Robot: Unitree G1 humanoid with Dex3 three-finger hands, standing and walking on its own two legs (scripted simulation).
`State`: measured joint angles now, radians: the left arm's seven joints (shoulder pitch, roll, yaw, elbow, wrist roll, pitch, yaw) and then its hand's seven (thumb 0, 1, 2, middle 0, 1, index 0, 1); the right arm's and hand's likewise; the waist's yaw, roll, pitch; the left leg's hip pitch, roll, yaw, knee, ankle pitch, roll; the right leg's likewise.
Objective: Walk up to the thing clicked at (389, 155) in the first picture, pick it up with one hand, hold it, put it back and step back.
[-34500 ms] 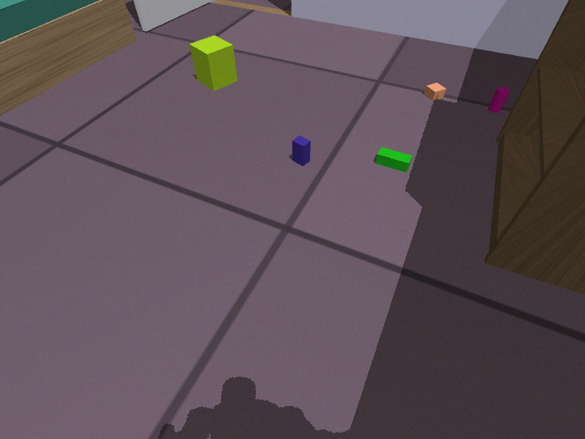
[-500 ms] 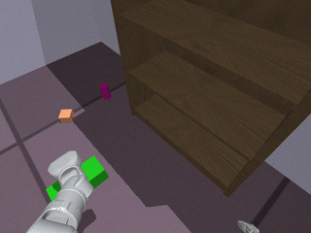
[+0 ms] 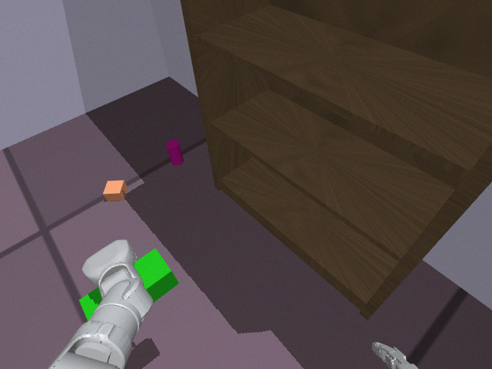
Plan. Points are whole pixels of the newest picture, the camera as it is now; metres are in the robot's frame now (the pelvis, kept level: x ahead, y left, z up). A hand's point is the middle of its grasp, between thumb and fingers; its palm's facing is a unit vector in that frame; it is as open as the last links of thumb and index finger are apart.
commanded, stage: hold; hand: left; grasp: from above
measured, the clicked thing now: (131, 291) +0.31 +0.24 -0.12
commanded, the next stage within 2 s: crouch in 1.06 s
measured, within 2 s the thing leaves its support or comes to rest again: neither
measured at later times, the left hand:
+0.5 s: hand (126, 284) +0.30 +0.23 -0.05, palm faces -0.33 -0.31 -0.89, open 9.7 cm
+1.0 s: hand (130, 282) +0.30 +0.22 -0.05, palm faces -0.33 -0.31 -0.89, open 9.7 cm
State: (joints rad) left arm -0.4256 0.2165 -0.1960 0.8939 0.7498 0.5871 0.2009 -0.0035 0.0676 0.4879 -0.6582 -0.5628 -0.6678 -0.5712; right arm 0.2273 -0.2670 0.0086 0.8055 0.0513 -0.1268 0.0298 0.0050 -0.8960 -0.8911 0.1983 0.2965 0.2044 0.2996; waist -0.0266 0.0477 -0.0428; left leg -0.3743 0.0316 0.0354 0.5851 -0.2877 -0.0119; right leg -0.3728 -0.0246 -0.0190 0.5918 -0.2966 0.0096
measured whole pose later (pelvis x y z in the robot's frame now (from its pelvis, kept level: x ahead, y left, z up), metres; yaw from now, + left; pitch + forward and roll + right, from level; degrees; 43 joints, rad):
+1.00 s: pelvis +0.00 +0.00 +0.00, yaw +0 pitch +4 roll +0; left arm -0.41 0.19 -0.22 0.81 0.73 0.69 0.19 0.00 0.08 0.41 -0.71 -0.50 -0.72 -0.51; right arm 0.19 -0.27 0.02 0.79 0.05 -0.14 0.05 0.01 -0.90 -0.89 0.20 0.30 0.20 0.30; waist -0.01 0.05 -0.04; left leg -0.34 0.03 0.03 0.56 -0.28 -0.02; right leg -0.34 -0.02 -0.02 0.57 -0.29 0.01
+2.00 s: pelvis -0.07 +0.01 -0.22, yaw -3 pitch +34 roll -4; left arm -0.96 0.40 0.13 1.44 0.75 0.41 0.54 0.00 0.07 0.40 -0.74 -0.46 -0.77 -0.44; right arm 0.16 -0.21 0.01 0.88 -0.07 -0.18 0.11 0.00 -0.87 -0.88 0.20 0.30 0.21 0.30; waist -0.19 0.05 -0.15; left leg -1.70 0.07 -0.04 1.71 -0.60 0.00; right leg -1.67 0.00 -0.04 1.66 -0.58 0.01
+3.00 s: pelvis -0.10 +0.01 -0.42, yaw -6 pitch +34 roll -5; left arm -1.20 0.70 0.23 1.66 0.94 0.25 0.48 0.00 0.60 0.21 -0.98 -0.46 -1.04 -0.39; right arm 0.18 -0.29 0.08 0.85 -0.16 -0.25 0.21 0.00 -0.91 -0.89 0.20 0.30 0.20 0.30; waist -0.28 0.03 -0.03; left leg -2.30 0.06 -0.10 2.36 -0.66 0.00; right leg -2.26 0.00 -0.06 2.29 -0.63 0.02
